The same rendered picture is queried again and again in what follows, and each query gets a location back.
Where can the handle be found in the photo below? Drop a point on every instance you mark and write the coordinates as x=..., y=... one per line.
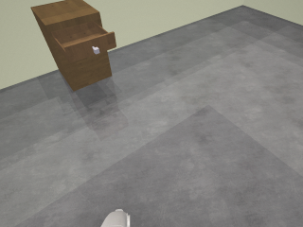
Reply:
x=96, y=50

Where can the drawer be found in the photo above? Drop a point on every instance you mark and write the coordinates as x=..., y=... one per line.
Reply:
x=76, y=42

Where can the robot left thigh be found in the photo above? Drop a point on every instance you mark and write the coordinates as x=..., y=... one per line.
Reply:
x=117, y=219

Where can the cabinet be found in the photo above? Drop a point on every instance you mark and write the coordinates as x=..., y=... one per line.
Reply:
x=64, y=14

